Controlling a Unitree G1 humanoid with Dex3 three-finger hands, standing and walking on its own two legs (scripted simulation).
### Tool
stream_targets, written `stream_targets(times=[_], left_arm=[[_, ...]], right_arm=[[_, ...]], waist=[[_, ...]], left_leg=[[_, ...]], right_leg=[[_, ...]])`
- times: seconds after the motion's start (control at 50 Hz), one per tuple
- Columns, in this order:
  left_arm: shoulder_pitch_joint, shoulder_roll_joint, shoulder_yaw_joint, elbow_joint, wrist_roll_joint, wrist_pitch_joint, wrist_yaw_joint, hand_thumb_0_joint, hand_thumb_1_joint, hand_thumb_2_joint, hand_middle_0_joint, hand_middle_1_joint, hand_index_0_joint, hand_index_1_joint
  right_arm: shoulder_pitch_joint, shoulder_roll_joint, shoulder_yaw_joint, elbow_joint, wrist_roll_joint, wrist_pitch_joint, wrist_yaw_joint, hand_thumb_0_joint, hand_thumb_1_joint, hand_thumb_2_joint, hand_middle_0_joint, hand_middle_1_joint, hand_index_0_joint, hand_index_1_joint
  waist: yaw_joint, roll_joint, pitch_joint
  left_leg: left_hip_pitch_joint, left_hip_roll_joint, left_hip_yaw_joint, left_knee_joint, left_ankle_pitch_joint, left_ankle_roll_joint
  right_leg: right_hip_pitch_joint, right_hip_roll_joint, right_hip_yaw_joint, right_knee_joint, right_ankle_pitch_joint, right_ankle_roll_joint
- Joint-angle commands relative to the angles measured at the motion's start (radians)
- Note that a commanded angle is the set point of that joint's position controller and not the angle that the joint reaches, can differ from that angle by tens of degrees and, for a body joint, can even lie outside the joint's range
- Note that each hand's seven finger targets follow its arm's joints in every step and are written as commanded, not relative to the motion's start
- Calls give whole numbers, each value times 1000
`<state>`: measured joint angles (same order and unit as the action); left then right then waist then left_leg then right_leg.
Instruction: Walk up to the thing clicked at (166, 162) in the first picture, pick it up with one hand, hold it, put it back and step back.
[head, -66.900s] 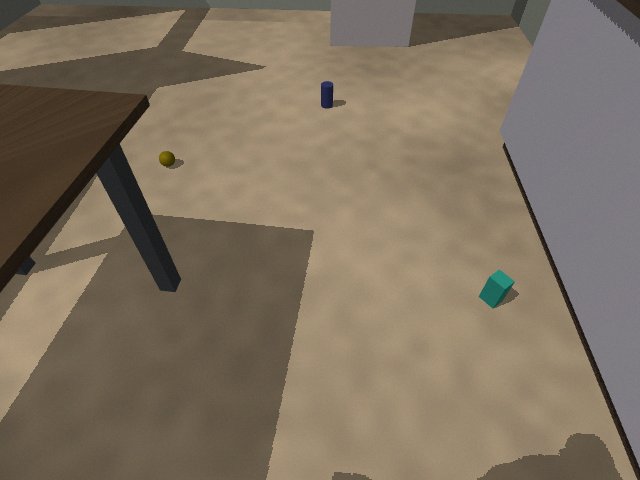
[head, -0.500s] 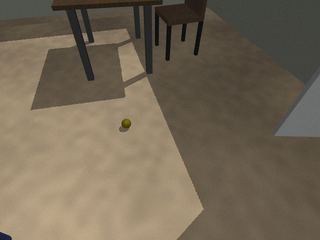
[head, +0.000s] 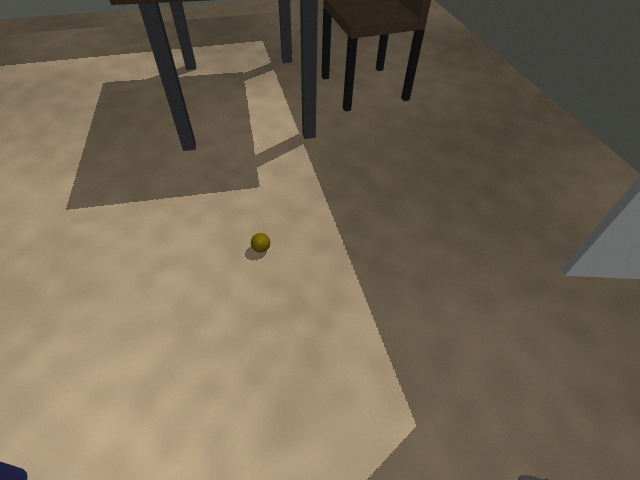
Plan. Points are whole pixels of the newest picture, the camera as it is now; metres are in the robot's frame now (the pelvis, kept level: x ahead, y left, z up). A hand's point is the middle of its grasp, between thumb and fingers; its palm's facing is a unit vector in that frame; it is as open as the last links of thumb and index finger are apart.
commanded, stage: step back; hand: left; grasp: from above
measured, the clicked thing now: (260, 242) +1.03 +0.27 -0.73
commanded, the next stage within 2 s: stand in 0.12 s
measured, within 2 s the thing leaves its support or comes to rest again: neither
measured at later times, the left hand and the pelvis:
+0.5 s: hand out of the picture +0.09 +0.26 -0.14, palm faces -0.02 -0.94 -0.34, open 7.4 cm; pelvis +0.00 +0.01 +0.02, yaw +0 degrees
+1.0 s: hand out of the picture +0.06 +0.26 -0.14, palm faces -0.03 -0.94 -0.35, open 7.4 cm; pelvis +0.00 +0.00 +0.02, yaw +0 degrees
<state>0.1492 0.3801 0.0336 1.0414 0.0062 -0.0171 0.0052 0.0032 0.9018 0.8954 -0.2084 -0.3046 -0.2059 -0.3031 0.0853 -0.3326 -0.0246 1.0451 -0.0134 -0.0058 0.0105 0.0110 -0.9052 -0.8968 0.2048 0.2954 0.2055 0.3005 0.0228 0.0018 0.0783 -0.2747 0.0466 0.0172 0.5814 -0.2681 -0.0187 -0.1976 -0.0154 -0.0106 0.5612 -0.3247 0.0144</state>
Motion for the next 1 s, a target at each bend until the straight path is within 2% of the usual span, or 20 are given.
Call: stream_targets(times=[0.0, 0.06, 0.08, 0.1, 0.14, 0.2, 0.24, 0.4, 0.42, 0.5, 0.52, 0.56, 0.62, 0.68, 0.7, 0.74, 0.76, 0.82, 0.92, 0.98], left_arm=[[-45, 207, 43, -48, -3, -29, 13, 0, 900, 900, -200, -300, -200, -300], [-53, 207, 42, -31, 1, -27, 15, 0, 900, 900, -200, -300, -200, -300], [-61, 206, 42, -27, 0, -25, 14, 0, 900, 900, -200, -300, -200, -300], [-72, 173, 16, -7, -2, -25, 8, 0, 900, 900, -200, -300, -200, -300], [-78, 170, 12, 0, -3, -21, 5, 0, 900, 900, -200, -300, -200, -300], [-102, 186, 12, 12, 0, -27, 6, 0, 900, 900, -200, -300, -200, -300], [-100, 183, 11, 22, 1, -27, 6, 0, 900, 900, -200, -300, -200, -300], [-113, 181, 9, 41, 5, -24, 1, 0, 900, 900, -200, -300, -200, -300], [-115, 187, 10, 42, 5, -25, 1, 0, 900, 900, -200, -300, -200, -300], [-100, 181, 8, 49, 5, -24, -2, 0, 900, 900, -200, -300, -200, -300], [-110, 186, 9, 47, 6, -24, -2, 0, 900, 900, -200, -300, -200, -300], [-105, 185, 10, 48, 6, -22, -2, 0, 900, 900, -200, -300, -200, -300], [-94, 182, 9, 51, 4, -20, -3, 0, 900, 900, -200, -300, -200, -300], [-86, 182, 7, 53, 5, -16, -4, 0, 900, 900, -200, -300, -200, -300], [-81, 183, 7, 54, 4, -18, -5, 0, 900, 900, -200, -300, -200, -300], [-79, 180, 6, 54, 7, -16, -5, 0, 900, 900, -200, -300, -200, -300], [-74, 185, 7, 52, 7, -19, -4, 0, 900, 900, -200, -300, -200, -300], [-79, 183, 5, 47, 3, -21, -3, 0, 900, 900, -200, -300, -200, -300], [-74, 189, 2, 46, 2, -21, 0, 0, 900, 900, -200, -300, -200, -300], [-69, 192, 4, 44, 2, -23, 2, 0, 900, 900, -200, -300, -200, -300]], right_arm=[[-52, -229, -48, -42, 1, -21, -19, 0, -900, -900, 200, 300, 200, 300], [-76, -219, -42, -32, 6, -18, -19, 0, -900, -900, 200, 300, 200, 300], [-87, -210, -40, -27, 5, -17, -19, 0, -900, -900, 200, 300, 200, 300], [-61, -217, -31, -15, 11, -23, -15, 0, -900, -900, 200, 300, 200, 300], [-90, -228, -32, -4, 7, -28, -11, 0, -900, -900, 200, 300, 200, 300], [-80, -219, -29, 10, 8, -34, -10, 0, -900, -900, 200, 300, 200, 300], [-86, -220, -29, 13, 8, -36, -11, 0, -900, -900, 200, 300, 200, 300], [-93, -216, -26, 30, 6, -31, -8, 0, -900, -900, 200, 300, 200, 300], [-85, -214, -25, 34, 6, -33, -8, 0, -900, -900, 200, 300, 200, 300], [-92, -223, -26, 39, 7, -34, -8, 0, -900, -900, 200, 300, 200, 300], [-72, -218, -23, 40, 6, -34, -8, 0, -900, -900, 200, 300, 200, 300], [-77, -223, -24, 41, 5, -35, -9, 0, -900, -900, 200, 300, 200, 300], [-62, -229, -23, 47, 5, -32, -9, 0, -900, -900, 200, 300, 200, 300], [-54, -231, -21, 49, 3, -31, -10, 0, -900, -900, 200, 300, 200, 300], [-62, -232, -21, 47, 3, -30, -9, 0, -900, -900, 200, 300, 200, 300], [-48, -233, -21, 49, 3, -27, -9, 0, -900, -900, 200, 300, 200, 300], [-50, -234, -22, 49, 3, -29, -9, 0, -900, -900, 200, 300, 200, 300], [-42, -228, -18, 51, 4, -29, -8, 0, -900, -900, 200, 300, 200, 300], [-35, -225, -14, 53, 5, -26, -8, 0, -900, -900, 200, 300, 200, 300], [-36, -226, -13, 49, 6, -25, -9, 0, -900, -900, 200, 300, 200, 300]], waist=[[-14, 42, -156], [-8, 2, -159], [-8, -2, -137], [-29, 2, -139], [-16, 17, -113], [-24, -8, -145], [-23, -3, -151], [-23, 9, -90], [-22, 5, -98], [-18, 10, -99], [-28, 5, -97], [-23, 7, -102], [-24, 11, -94], [-23, 16, -70], [-20, 9, -81], [-26, 0, -69], [-24, -8, -92], [-27, -7, -94], [-34, -18, -85], [-31, -20, -105]], left_leg=[[105, 96, -90, -116, 307, 71], [118, 97, -75, -119, 337, 74], [104, 96, -73, -135, 301, 67], [143, 98, -108, -182, 301, 63], [149, 104, -116, -219, 268, 58], [193, 101, -100, -219, 379, 49], [208, 103, -96, -231, 382, 48], [149, 89, -92, -305, 178, 34], [154, 91, -95, -312, 205, 32], [161, 90, -98, -315, 154, 31], [148, 90, -99, -321, 163, 30], [169, 92, -99, -315, 183, 30], [158, 93, -103, -322, 140, 32], [122, 91, -114, -345, 50, 28], [143, 91, -109, -329, 85, 32], [128, 91, -114, -336, 50, 31], [156, 92, -110, -321, 100, 34], [161, 89, -101, -303, 150, 34], [166, 87, -96, -295, 168, 31], [175, 92, -95, -284, 222, 37]], right_leg=[[50, -98, 96, -97, 350, -59], [71, -100, 96, -116, 381, -50], [58, -101, 100, -129, 359, -49], [61, -102, 92, -167, 330, -38], [54, -94, 86, -202, 270, -27], [97, -108, 80, -215, 358, -26], [110, -110, 77, -230, 361, -22], [98, -113, 81, -297, 203, -20], [111, -115, 81, -290, 216, -24], [92, -117, 83, -307, 187, -24], [104, -117, 81, -303, 196, -25], [91, -118, 82, -300, 204, -26], [84, -114, 81, -303, 177, -26], [70, -109, 79, -303, 129, -26], [70, -115, 82, -302, 142, -29], [54, -110, 79, -305, 117, -28], [58, -117, 87, -304, 151, -30], [58, -120, 91, -306, 175, -28], [52, -119, 91, -311, 187, -27], [77, -122, 87, -304, 242, -23]])
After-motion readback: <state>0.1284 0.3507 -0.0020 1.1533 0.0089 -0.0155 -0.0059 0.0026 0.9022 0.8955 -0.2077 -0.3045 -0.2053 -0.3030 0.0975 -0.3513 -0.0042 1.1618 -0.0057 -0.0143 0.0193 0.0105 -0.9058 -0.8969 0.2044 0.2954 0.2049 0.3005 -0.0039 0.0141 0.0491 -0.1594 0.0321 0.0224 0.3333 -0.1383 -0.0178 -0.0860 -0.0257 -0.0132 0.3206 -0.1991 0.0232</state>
